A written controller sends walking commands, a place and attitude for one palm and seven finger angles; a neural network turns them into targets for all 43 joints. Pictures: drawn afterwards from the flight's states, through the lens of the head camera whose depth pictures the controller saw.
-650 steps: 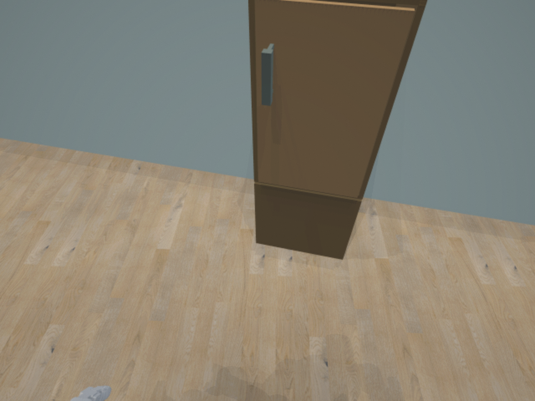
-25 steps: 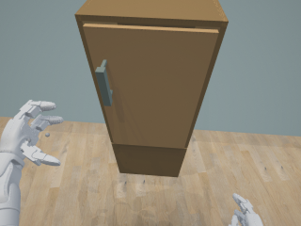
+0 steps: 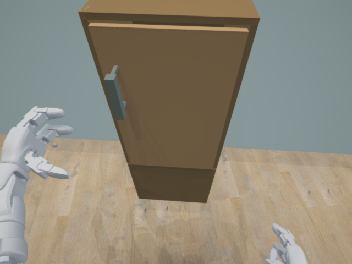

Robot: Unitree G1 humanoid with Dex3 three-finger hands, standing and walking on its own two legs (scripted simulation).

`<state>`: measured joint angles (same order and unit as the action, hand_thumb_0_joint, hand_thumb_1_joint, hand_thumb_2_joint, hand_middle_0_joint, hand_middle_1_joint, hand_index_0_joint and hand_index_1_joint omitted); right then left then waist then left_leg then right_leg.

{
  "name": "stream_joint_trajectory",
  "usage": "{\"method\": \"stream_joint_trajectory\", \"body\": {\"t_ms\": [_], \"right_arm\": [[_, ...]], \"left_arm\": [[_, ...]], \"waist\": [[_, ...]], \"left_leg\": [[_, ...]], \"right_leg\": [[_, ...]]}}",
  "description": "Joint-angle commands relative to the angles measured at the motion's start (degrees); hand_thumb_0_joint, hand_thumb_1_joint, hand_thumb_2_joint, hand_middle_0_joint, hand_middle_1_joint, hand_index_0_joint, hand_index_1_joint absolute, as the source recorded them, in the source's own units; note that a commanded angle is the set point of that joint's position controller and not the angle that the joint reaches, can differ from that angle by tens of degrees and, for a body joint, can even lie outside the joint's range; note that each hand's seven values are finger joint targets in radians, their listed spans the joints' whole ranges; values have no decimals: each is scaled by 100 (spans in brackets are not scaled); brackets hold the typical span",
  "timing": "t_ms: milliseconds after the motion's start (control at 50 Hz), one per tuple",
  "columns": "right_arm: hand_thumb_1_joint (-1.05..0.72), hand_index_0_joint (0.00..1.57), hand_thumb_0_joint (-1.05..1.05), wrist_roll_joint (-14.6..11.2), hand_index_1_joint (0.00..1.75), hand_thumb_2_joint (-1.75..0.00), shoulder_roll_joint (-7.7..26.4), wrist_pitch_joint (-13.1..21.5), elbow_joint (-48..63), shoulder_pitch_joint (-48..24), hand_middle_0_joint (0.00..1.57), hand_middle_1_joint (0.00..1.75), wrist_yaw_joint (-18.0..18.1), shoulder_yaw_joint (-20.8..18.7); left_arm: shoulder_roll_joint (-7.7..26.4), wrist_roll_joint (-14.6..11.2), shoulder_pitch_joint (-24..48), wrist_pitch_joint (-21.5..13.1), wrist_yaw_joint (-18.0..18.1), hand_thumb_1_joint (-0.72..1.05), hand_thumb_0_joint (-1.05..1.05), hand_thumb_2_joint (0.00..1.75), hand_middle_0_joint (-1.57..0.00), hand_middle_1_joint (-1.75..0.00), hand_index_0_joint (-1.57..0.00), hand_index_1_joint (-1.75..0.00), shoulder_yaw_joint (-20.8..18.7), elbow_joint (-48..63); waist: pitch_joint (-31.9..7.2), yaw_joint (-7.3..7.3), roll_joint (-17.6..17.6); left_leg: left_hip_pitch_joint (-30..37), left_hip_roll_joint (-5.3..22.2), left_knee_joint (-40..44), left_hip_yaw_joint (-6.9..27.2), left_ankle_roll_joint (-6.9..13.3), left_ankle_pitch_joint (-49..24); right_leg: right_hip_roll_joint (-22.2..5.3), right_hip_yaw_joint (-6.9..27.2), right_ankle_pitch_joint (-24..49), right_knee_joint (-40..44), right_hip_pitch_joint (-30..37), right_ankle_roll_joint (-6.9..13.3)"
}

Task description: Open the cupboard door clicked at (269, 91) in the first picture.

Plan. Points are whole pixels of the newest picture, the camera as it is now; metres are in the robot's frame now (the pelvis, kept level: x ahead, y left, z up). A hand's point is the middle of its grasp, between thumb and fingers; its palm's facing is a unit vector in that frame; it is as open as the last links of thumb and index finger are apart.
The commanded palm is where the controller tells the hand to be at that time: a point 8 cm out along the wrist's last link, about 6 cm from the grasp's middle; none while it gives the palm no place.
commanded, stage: move the hooked fingers beside the handle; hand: left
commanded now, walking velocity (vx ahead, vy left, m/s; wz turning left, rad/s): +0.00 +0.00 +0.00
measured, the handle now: (118, 93) +0.52 +0.19 +0.09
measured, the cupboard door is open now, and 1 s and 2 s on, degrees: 0 0 0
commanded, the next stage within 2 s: none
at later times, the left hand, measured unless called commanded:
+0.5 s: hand (70, 122) +0.39 +0.27 +0.11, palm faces -0.02 -1.00 +0.00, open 14.0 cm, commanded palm +0.36 +0.32 +0.11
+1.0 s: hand (81, 112) +0.43 +0.27 +0.10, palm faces -0.01 -1.00 +0.00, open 14.0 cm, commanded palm +0.41 +0.32 +0.10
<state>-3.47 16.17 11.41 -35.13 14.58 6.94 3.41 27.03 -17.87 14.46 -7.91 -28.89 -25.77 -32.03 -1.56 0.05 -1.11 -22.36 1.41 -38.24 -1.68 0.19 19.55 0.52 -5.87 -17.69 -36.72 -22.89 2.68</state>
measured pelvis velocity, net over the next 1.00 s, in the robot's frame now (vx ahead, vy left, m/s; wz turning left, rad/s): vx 0.01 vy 0.03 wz -0.02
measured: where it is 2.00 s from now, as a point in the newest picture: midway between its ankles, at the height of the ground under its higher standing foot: outside the picture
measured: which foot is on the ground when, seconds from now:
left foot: down 0.00-1.00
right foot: down 0.00-1.00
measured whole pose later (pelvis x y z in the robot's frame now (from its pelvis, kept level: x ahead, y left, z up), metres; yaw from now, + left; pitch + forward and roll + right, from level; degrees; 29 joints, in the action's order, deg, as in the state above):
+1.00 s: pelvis +0.01 +0.03 -0.01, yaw -1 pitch +10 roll -1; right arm -2.3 16.3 4.2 -34.8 19.6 3.9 2.7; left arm 29.3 -11.6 36.6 -12.8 -23.9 -22.7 -53.6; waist -3.0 -3.9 -0.2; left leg -30.2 0.7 -41.6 -3.1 2.2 21.0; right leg -0.3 -4.3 -17.8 -38.8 -30.6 0.8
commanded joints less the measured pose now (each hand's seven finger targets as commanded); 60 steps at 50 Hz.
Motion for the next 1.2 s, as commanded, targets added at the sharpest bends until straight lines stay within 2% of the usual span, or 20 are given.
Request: {"method": "stream_joint_trajectory", "body": {"t_ms": [0,120,200,340,400,460,540,560,580,600,640,740,780,860,940,1000,1060,1080,1140,1180], "right_arm": [[-90,20,0,-19,30,-90,825,226,747,-123,20,30,27,-330],[-90,20,0,-34,30,-90,863,182,766,45,20,30,-16,-372],[-90,20,0,-13,30,-90,922,96,766,198,20,30,-51,-406],[-90,20,0,11,30,-90,865,26,761,341,20,30,-91,-428],[-90,20,0,22,30,-90,909,-22,735,421,20,30,-111,-431],[-90,20,0,29,30,-90,890,-67,732,435,20,30,-139,-434],[-90,20,0,31,30,-90,937,-201,713,522,20,30,-167,-422],[-90,20,0,34,30,-90,921,-212,745,514,20,30,-178,-421],[-90,20,0,41,30,-90,927,-231,739,538,20,30,-171,-438],[-90,20,0,55,30,-90,910,-233,756,543,20,30,-187,-435],[-90,20,0,78,30,-90,887,-239,751,590,20,30,-208,-449],[-90,20,0,60,30,-90,917,-339,569,684,20,30,-211,-455],[-90,20,0,56,30,-90,932,-373,578,695,20,30,-216,-449],[-90,20,0,73,30,-90,973,-490,528,768,20,30,-224,-436],[-90,20,0,105,30,-90,964,-549,561,842,20,30,-255,-434],[-90,20,0,127,30,-90,985,-593,459,950,20,30,-262,-446],[-90,20,0,117,30,-90,995,-653,342,1018,20,30,-253,-432],[-90,20,0,127,30,-90,1025,-680,350,1070,20,30,-241,-439],[-90,20,0,130,30,-90,1032,-747,339,1140,20,30,-254,-440],[-90,20,0,150,30,-90,1065,-821,344,1231,20,30,-259,-441]], "left_arm": [[1994,-139,1969,-439,-96,-50,0,30,-30,-120,-30,-120,-617,810],[1733,-121,2422,-497,-109,-50,0,30,-30,-120,-30,-120,-287,507],[2069,-63,2404,-517,-7,-50,0,30,-30,-120,-30,-120,-584,288],[1716,87,2929,-730,193,-50,0,30,-30,-120,-30,-120,-193,622],[1816,49,2911,-707,251,-50,0,30,-30,-120,-30,-120,-344,441],[1569,100,2789,-589,294,-50,0,30,-30,-120,-30,-120,-190,241],[1809,207,3025,-485,361,-50,0,30,-30,-120,-30,-120,-314,-178],[1659,229,3231,-525,369,-50,0,30,-30,-120,-30,-120,-140,-75],[1802,218,3438,-604,388,-50,0,30,-30,-120,-30,-120,-239,16],[1763,258,3546,-693,382,-50,0,30,-30,-120,-30,-120,-171,207],[1618,252,3583,-841,412,-50,0,30,-30,-120,-30,-120,-81,403],[1450,253,3858,-819,380,-50,0,30,-30,-120,-30,-120,99,-151],[1408,275,3905,-721,368,-50,0,30,-30,-120,-30,-120,165,-366],[1690,435,4225,-642,470,-50,0,30,-30,-120,-30,-120,51,-974],[1873,515,4798,-1001,536,-50,0,30,-30,-120,-30,-120,14,-750],[2099,533,5102,-1203,556,-50,0,30,-30,-120,-30,-120,-126,-878],[1935,562,5296,-1179,505,-50,0,30,-30,-120,-30,-120,46,-1525],[2105,551,5234,-1171,493,-50,0,30,-30,-120,-30,-120,-105,-1652],[1994,669,5284,-1082,430,-50,0,30,-30,-120,-30,-120,98,-1929],[2298,675,5229,-1093,437,-50,0,30,-30,-120,-30,-120,-126,-2073]], "waist": [[-1410,-88,-228],[-1477,-165,-222],[-1582,-96,-67],[-1916,-185,-605],[-1814,-163,-217],[-1764,-139,-364],[-1475,-206,-80],[-1536,-261,-188],[-1619,-258,-98],[-1894,-227,-456],[-2268,-220,-620],[-1912,-384,-364],[-1831,-358,-444],[-1657,-427,-197],[-2186,-408,-561],[-2388,-470,-563],[-2033,-609,-369],[-2117,-551,-188],[-2150,-605,-503],[-2222,-565,-308]], "left_leg": [[18,-183,314,124,171,-1103],[130,-170,355,169,179,-1098],[13,-158,350,173,184,-1176],[477,-125,399,248,160,-1457],[408,-84,431,307,146,-1543],[405,-92,460,289,117,-1594],[100,-86,446,277,128,-1432],[155,-97,432,263,139,-1374],[222,-78,378,272,140,-1523],[441,-76,370,294,114,-1744],[798,-52,293,336,66,-2159],[641,-27,257,377,65,-2099],[577,-45,260,385,64,-2021],[170,-63,251,356,101,-1569],[415,-57,149,384,69,-1860],[439,-39,54,382,82,-1893],[119,-51,52,353,125,-1532],[5,-55,34,361,148,-1586],[-5,-66,1,323,139,-1583],[-154,-63,-59,317,164,-1696]], "right_leg": [[-169,835,1275,542,848,-206],[-73,629,1230,447,529,-173],[-54,610,1335,382,597,-165],[25,472,1385,307,380,-102],[60,419,1457,293,389,-99],[39,394,1476,282,314,-94],[44,398,1406,285,211,-105],[40,416,1345,288,148,-110],[49,420,1466,250,245,-87],[60,426,1557,207,227,-74],[78,413,1732,155,218,-75],[90,363,1654,188,-39,-91],[78,348,1557,179,-87,-59],[53,364,1389,171,-172,-89],[73,404,1516,42,-111,-72],[98,443,1579,11,-96,-88],[91,442,1404,48,-253,-118],[98,438,1489,1,-99,-99],[77,456,1480,-15,-296,-122],[89,473,1645,-63,-122,-112]]}}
